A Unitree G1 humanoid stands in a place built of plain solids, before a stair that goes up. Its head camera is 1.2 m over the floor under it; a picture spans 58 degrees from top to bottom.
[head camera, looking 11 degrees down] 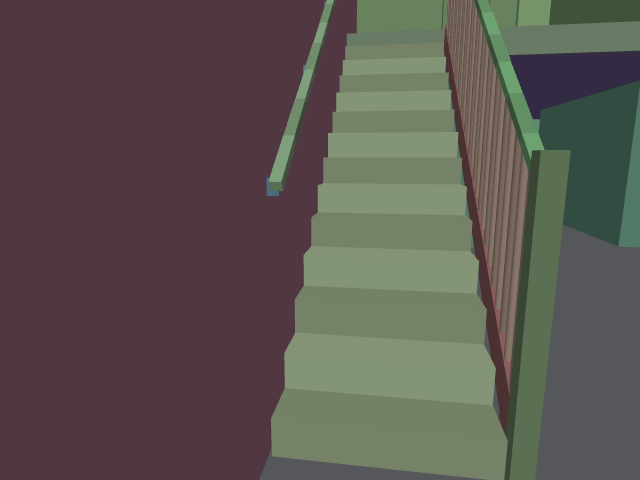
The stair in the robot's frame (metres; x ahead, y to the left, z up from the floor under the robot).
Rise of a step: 0.17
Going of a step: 0.23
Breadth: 0.90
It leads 9 degrees to the right of straight ahead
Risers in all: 14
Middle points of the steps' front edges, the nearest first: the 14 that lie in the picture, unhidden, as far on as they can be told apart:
1.49 -0.25 0.17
1.72 -0.28 0.34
1.95 -0.32 0.51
2.19 -0.36 0.68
2.42 -0.39 0.85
2.65 -0.43 1.02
2.88 -0.46 1.19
3.11 -0.50 1.36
3.34 -0.54 1.53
3.57 -0.57 1.70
3.80 -0.61 1.87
4.04 -0.65 2.04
4.27 -0.68 2.21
4.50 -0.71 2.38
